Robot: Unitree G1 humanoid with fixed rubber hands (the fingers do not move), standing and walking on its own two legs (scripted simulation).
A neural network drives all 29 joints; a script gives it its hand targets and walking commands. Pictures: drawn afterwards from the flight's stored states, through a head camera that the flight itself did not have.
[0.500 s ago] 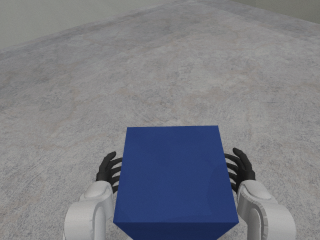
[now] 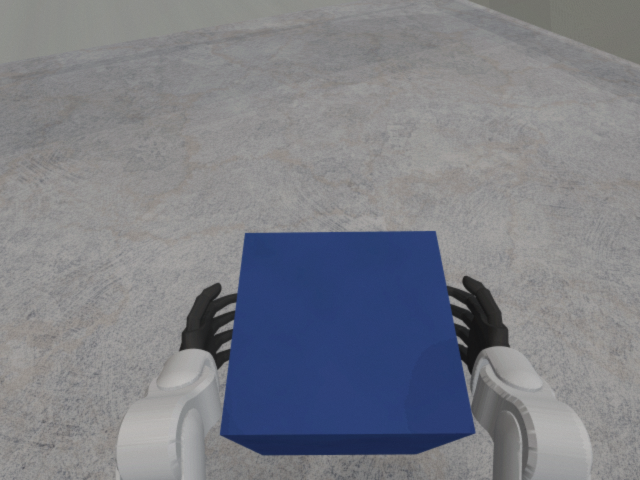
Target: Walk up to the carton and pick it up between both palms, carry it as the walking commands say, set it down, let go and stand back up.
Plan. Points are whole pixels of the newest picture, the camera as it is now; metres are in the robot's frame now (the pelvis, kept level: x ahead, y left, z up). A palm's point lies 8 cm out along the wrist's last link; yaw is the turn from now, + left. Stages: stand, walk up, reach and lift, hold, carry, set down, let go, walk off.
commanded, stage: carry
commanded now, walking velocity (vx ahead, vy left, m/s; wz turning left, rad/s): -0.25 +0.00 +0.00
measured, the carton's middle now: (339, 355) +0.26 +0.01 +0.03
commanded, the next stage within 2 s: none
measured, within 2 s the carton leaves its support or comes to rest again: neither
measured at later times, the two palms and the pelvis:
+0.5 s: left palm out of the picture +0.03 +0.16 +0.08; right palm out of the picture +0.04 -0.14 +0.09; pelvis -0.20 +0.01 -0.01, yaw +1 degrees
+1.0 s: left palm out of the picture -0.08 +0.15 +0.08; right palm out of the picture -0.08 -0.15 +0.09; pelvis -0.30 +0.01 +0.00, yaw -1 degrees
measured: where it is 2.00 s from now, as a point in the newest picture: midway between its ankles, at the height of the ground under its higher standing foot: outside the picture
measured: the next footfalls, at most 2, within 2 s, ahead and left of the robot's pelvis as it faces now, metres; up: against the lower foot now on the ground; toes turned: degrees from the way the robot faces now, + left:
right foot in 0.14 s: -0.07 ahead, -0.13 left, +0.00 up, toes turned -8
left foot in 0.48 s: -0.22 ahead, +0.11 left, +0.00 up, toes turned -8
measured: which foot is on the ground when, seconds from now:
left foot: down 0.00-0.14, up 0.16-0.46, down 0.48-1.00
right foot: up 0.00-0.12, down 0.14-0.52, up 0.54-0.72, down 0.74-1.00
